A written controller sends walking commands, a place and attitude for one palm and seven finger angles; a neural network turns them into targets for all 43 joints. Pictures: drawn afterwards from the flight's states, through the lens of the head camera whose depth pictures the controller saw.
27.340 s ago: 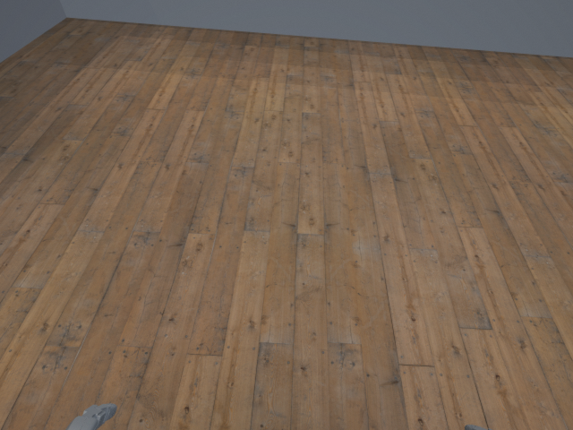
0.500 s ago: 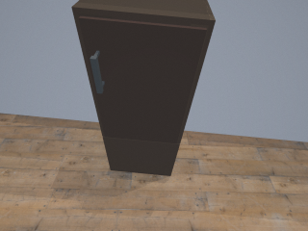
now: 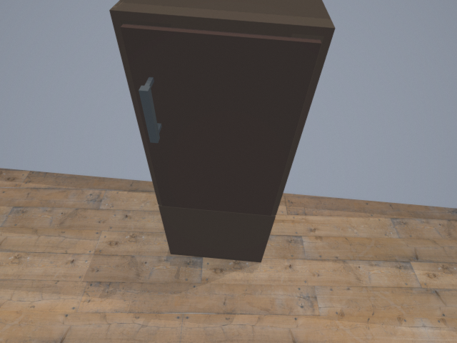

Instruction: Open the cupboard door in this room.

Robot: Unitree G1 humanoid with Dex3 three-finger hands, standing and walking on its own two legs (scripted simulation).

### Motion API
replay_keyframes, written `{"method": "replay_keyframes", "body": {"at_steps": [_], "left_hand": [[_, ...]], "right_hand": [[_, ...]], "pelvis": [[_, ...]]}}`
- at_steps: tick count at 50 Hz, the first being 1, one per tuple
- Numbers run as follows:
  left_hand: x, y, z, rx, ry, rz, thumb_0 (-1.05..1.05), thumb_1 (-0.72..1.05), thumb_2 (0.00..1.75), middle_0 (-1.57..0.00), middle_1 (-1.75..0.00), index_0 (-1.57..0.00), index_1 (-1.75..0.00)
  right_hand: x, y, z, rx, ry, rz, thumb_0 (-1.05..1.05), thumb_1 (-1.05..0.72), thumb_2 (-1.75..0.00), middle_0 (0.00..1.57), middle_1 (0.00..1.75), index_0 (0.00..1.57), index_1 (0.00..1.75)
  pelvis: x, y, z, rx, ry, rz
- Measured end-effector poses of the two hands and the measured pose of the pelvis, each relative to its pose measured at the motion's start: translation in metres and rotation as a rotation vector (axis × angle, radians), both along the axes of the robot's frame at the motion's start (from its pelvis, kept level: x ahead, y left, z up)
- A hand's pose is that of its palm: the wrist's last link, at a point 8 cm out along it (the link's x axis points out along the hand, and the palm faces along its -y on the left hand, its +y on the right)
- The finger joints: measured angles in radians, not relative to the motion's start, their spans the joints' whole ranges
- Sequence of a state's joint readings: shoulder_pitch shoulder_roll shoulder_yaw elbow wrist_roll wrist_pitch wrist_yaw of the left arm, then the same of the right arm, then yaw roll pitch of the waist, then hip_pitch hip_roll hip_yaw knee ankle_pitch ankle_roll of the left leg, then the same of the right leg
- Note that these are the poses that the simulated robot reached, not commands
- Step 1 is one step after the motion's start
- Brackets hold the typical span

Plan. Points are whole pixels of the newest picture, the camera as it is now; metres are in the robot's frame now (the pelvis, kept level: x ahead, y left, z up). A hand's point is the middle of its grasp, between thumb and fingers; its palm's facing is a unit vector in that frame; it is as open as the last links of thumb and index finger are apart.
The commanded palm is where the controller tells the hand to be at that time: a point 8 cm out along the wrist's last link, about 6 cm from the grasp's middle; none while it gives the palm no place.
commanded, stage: come to a stop and stand still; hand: left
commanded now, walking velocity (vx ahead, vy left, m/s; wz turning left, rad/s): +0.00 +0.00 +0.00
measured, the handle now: (152, 111) +0.56 +0.21 +0.09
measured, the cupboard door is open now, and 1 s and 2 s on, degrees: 0 0 0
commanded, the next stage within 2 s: look again from close up in 0.48 s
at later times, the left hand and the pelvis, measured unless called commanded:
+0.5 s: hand out of the picture -0.04 +0.17 -0.17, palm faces +0.02 -0.98 -0.18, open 7.4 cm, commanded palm none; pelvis -0.01 +0.01 +0.01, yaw +0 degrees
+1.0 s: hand out of the picture +0.00 +0.15 -0.16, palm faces +0.03 -0.98 -0.20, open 7.3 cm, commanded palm none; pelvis +0.00 -0.02 +0.01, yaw +0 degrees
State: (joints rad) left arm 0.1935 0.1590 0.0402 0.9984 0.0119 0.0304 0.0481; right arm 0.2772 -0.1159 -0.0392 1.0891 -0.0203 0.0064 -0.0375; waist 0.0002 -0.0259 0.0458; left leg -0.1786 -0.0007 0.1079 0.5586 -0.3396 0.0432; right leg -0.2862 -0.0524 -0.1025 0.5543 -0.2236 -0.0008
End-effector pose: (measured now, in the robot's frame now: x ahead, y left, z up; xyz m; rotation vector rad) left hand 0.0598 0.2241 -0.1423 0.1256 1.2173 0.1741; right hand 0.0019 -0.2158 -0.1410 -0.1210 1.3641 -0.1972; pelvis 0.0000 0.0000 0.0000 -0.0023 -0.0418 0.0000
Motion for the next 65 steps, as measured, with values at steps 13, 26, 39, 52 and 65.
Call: {"method": "replay_keyframes", "body": {"at_steps": [13, 26, 39, 52, 65], "left_hand": [[-0.075, 0.002, 0.003, -0.022, 0.179, 0.010, 0.00, 0.92, 0.90, -0.20, -0.30, -0.20, -0.30], [-0.102, -0.005, 0.004, -0.014, 0.226, 0.001, 0.00, 0.91, 0.90, -0.20, -0.30, -0.20, -0.30], [-0.064, -0.012, 0.011, 0.015, 0.119, -0.023, 0.00, 0.92, 0.90, -0.20, -0.30, -0.20, -0.30], [-0.064, -0.025, 0.008, -0.005, 0.141, -0.010, 0.01, 0.93, 0.90, -0.20, -0.30, -0.20, -0.30], [-0.027, -0.008, 0.051, 0.079, -0.169, 0.108, 0.05, 0.97, 0.90, -0.21, -0.31, -0.20, -0.31]], "right_hand": [[0.020, -0.005, 0.013, -0.017, -0.060, 0.036, 0.01, -0.93, -0.90, 0.20, 0.30, 0.20, 0.29], [0.002, 0.002, 0.000, 0.028, -0.047, 0.059, 0.01, -0.93, -0.90, 0.20, 0.30, 0.20, 0.29], [-0.014, -0.004, -0.001, 0.060, -0.025, 0.042, 0.01, -0.91, -0.90, 0.20, 0.30, 0.20, 0.29], [-0.034, -0.012, 0.003, 0.059, 0.066, 0.032, 0.00, -0.91, -0.90, 0.20, 0.30, 0.20, 0.29], [0.003, -0.026, 0.009, -0.005, -0.171, 0.050, 0.02, -0.93, -0.90, 0.20, 0.30, 0.20, 0.29]], "pelvis": [[0.000, 0.007, 0.010, 0.003, 0.005, -0.010], [-0.007, 0.007, 0.005, 0.009, 0.007, 0.009], [-0.005, -0.009, 0.008, 0.019, 0.012, 0.000], [-0.002, -0.021, 0.010, 0.012, 0.014, 0.008], [-0.003, -0.022, 0.006, 0.013, 0.008, 0.008]]}}
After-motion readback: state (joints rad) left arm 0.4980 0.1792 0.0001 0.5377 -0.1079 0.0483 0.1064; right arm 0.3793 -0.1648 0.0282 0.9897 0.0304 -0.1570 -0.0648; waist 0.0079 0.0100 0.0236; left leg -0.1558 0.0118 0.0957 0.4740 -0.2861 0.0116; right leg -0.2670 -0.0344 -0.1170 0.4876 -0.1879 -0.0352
